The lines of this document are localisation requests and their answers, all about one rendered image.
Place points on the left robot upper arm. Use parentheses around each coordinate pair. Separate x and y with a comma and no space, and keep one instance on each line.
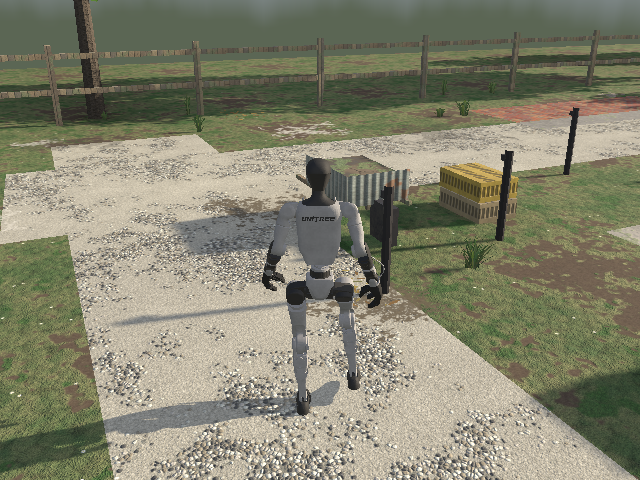
(287,211)

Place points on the robot right shin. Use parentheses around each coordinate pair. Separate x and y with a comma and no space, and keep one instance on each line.
(350,345)

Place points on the robot left forearm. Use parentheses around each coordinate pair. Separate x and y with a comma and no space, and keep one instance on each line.
(271,262)

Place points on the robot right forearm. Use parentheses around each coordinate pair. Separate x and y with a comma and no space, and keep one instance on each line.
(368,268)

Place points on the robot left hand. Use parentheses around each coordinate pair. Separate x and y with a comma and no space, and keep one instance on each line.
(276,276)

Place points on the robot torso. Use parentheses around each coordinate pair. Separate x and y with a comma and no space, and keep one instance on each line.
(319,237)

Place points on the right robot upper arm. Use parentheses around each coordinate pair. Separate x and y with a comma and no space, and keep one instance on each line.
(350,211)

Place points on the robot right hand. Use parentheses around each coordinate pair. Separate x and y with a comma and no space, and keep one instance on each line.
(375,292)

